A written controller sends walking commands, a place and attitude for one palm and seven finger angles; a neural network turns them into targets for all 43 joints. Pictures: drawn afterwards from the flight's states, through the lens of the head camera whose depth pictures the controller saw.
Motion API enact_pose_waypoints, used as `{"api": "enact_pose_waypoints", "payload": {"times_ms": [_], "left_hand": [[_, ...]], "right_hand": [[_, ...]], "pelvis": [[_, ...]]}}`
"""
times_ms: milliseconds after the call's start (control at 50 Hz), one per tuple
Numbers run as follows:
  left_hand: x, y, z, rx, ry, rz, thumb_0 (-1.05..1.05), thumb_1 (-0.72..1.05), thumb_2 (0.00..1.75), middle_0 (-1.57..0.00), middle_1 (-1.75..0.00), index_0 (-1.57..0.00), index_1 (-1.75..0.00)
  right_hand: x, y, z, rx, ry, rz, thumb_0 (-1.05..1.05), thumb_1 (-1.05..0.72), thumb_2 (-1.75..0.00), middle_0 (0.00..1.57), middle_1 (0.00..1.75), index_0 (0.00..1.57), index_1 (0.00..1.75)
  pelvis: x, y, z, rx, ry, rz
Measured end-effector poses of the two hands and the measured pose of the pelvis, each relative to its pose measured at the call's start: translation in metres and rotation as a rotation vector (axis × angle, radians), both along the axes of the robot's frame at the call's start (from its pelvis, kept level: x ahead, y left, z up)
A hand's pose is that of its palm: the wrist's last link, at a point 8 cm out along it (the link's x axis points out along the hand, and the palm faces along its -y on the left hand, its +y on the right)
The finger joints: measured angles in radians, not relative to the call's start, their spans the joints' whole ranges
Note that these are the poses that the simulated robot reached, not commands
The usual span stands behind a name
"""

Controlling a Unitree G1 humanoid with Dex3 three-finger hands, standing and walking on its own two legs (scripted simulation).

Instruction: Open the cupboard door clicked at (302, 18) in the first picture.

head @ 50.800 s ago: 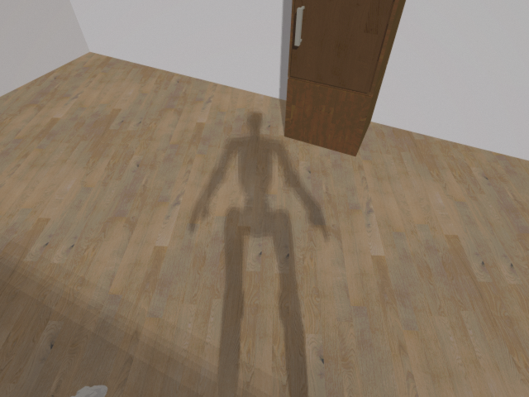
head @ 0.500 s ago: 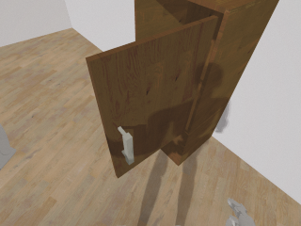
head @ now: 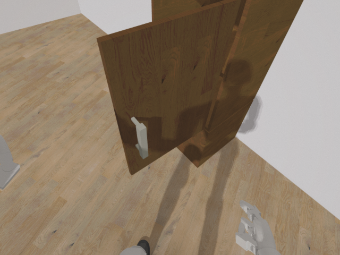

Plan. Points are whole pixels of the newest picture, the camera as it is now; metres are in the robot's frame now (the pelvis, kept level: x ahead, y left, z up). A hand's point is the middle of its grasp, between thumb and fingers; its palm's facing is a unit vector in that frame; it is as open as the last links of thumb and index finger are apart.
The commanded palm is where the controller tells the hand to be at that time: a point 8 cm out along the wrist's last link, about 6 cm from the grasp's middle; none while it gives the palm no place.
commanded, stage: stop stepping back and stand still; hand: left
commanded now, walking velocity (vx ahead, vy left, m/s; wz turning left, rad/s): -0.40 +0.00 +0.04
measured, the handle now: (139, 138) +0.45 +0.16 -0.07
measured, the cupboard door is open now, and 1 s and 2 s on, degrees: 87 87 87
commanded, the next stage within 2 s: let the arm hang, fingers relaxed in 1.12 s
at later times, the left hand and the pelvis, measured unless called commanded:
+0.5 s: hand (11, 221) +0.13 +0.24 +0.17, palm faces +0.44 -0.77 -0.46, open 7.4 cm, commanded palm +0.08 +0.27 +0.19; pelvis -0.07 -0.02 +0.01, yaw -1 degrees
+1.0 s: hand out of the picture +0.10 +0.28 +0.16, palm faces +0.43 -0.79 -0.44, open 7.4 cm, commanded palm +0.05 +0.31 +0.19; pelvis -0.10 +0.01 +0.01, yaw -1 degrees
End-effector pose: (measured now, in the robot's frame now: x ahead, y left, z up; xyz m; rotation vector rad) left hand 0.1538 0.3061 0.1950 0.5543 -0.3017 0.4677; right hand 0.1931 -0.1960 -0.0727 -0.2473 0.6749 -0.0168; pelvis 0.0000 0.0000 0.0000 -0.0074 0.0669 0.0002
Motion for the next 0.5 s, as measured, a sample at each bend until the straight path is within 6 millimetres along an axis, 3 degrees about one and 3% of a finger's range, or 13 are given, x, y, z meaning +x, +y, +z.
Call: {"api": "enact_pose_waypoints", "payload": {"times_ms": [100, 200, 280, 380, 500], "left_hand": [[0.009, -0.027, 0.006, 0.038, 0.028, -0.139, 0.02, 0.89, 0.9, -0.21, -0.3, -0.21, -0.3], [0.004, -0.028, 0.005, 0.075, 0.098, -0.189, 0.02, 0.89, 0.9, -0.21, -0.3, -0.21, -0.3], [-0.017, -0.031, -0.001, 0.082, 0.171, -0.168, 0.02, 0.89, 0.9, -0.21, -0.3, -0.21, -0.3], [-0.054, -0.039, -0.003, 0.061, 0.184, -0.123, 0.02, 0.89, 0.9, -0.21, -0.3, -0.22, -0.3], [-0.069, -0.029, -0.008, -0.023, 0.095, -0.02, 0.02, 0.89, 0.9, -0.21, -0.3, -0.22, -0.3]], "right_hand": [[-0.027, -0.021, 0.004, -0.003, 0.034, -0.078, 0.01, -0.9, -0.9, 0.21, 0.3, 0.2, 0.3], [-0.061, -0.05, 0.018, -0.047, 0.02, -0.167, 0.01, -0.9, -0.9, 0.21, 0.3, 0.2, 0.3], [-0.09, -0.071, 0.022, -0.075, -0.008, -0.186, 0.01, -0.9, -0.9, 0.2, 0.3, 0.2, 0.3], [-0.126, -0.092, 0.012, -0.095, 0.055, -0.208, 0.01, -0.9, -0.9, 0.2, 0.3, 0.2, 0.3], [-0.156, -0.093, 0.001, -0.102, 0.136, -0.213, 0.02, -0.9, -0.9, 0.2, 0.29, 0.2, 0.3]], "pelvis": [[-0.014, -0.008, 0.007, -0.001, -0.008, -0.016], [-0.027, -0.011, 0.009, 0.011, -0.016, -0.031], [-0.045, -0.017, 0.009, 0.022, -0.038, -0.04], [-0.06, -0.024, 0.009, 0.01, -0.055, -0.027], [-0.067, -0.024, 0.012, 0.028, -0.058, -0.014]]}}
